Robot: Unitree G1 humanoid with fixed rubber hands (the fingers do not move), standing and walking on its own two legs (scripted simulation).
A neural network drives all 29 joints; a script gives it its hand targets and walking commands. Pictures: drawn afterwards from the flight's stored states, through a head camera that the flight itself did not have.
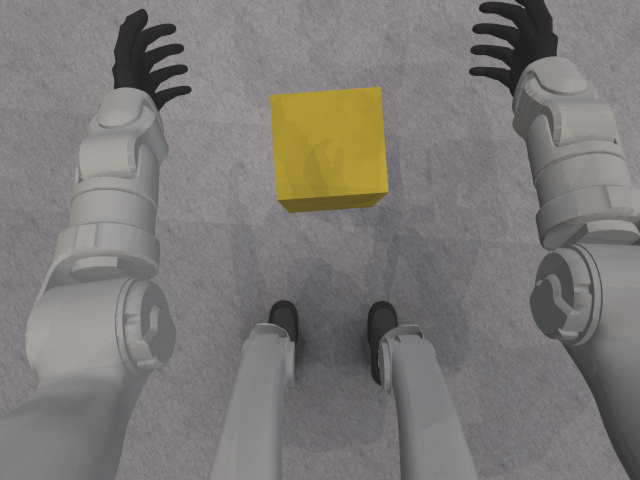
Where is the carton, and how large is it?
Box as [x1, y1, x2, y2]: [270, 87, 387, 212]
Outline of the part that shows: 380,87 270,95 277,200 289,212 372,206 387,192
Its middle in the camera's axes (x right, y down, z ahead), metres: +0.02 -0.19 +0.85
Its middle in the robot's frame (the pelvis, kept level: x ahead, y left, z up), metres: +0.56 +0.02 -0.54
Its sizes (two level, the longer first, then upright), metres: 0.210 0.200 0.250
